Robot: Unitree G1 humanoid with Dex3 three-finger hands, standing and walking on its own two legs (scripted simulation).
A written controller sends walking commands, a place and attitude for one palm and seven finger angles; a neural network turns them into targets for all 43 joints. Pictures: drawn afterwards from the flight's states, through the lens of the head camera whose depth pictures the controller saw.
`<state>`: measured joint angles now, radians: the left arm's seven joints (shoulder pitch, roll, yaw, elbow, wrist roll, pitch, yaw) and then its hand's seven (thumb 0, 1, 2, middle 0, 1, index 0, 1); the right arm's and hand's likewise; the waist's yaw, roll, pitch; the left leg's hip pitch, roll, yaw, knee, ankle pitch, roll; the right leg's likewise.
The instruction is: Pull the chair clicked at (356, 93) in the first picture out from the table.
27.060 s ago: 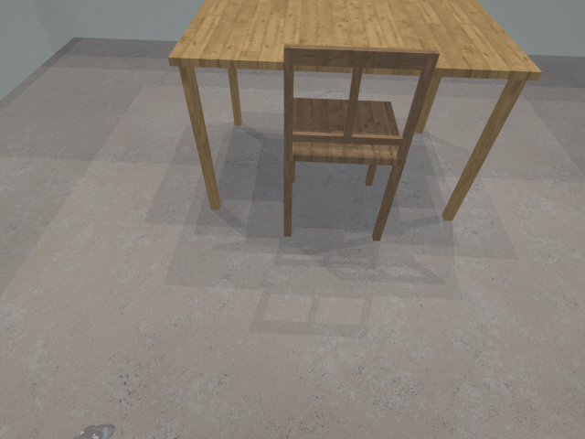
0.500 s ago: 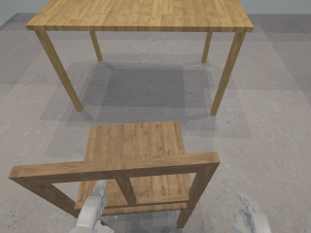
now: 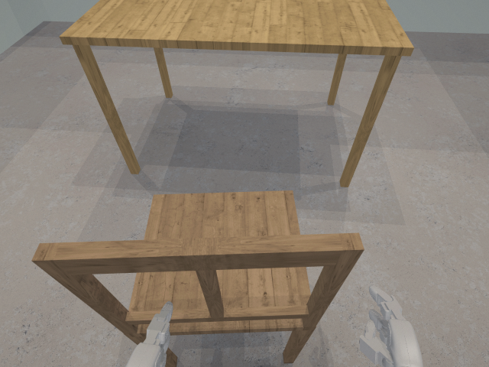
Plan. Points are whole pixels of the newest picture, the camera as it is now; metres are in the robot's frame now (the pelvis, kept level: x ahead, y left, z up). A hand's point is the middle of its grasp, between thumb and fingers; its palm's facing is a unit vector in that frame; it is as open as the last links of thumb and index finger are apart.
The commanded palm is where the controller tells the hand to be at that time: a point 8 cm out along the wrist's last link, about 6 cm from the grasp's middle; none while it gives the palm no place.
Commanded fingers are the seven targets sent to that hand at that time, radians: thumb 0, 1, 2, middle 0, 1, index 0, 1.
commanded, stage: draw the hand back to the body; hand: left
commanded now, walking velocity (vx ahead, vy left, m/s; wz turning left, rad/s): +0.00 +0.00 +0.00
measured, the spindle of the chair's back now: (212, 292) +0.26 +0.07 -0.04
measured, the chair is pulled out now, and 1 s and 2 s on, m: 0.70 0.70 0.70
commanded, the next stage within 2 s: step back with the hand held close in 1.70 s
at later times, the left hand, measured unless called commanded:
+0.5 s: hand out of the picture +0.13 +0.12 +0.05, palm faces -0.06 -1.00 -0.06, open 17.4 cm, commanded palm +0.09 +0.19 +0.09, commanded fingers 0.00 -0.55 0.20 0.00 0.00 0.00 0.00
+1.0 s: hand (50, 319) +0.16 +0.21 +0.16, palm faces +0.33 -0.84 -0.43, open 13.6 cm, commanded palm +0.11 +0.25 +0.18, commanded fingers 0.00 0.36 0.64 -0.12 -0.19 -0.12 -0.19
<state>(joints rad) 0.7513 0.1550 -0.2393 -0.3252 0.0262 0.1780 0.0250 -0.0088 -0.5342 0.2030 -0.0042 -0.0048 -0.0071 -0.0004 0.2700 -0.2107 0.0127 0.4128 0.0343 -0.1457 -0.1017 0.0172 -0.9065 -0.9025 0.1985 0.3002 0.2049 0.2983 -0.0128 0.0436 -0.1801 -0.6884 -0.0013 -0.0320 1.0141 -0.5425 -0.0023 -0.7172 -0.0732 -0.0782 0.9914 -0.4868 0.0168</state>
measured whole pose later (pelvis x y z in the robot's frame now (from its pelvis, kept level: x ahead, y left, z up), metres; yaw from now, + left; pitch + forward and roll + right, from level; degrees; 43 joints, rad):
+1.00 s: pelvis -0.01 -0.02 +0.05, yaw +0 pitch +0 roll -1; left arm 0.63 0.32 0.16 -0.44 -0.04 0.00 0.15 0.00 0.02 0.47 -0.09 -0.12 -0.15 -0.15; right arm 0.21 -0.22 0.03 0.63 0.03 -0.20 -0.15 0.02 -0.91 -0.90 0.20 0.30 0.20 0.30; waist 0.07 0.09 -0.04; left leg -0.27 0.04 -0.05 0.66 -0.38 -0.03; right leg -0.29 -0.02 -0.11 0.62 -0.33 -0.01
